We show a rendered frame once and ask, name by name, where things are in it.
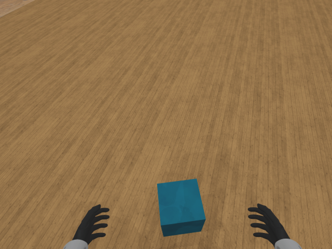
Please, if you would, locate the right robot forearm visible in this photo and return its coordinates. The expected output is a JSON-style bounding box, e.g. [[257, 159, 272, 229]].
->
[[274, 239, 302, 249]]

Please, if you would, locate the right robot hand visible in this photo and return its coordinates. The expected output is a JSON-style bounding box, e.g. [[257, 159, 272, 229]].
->
[[248, 203, 290, 246]]

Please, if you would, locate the left robot hand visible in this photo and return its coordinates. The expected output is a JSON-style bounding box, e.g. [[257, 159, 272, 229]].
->
[[72, 204, 109, 244]]

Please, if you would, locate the carton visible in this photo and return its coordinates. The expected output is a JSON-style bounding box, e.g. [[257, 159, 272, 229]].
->
[[157, 179, 206, 237]]

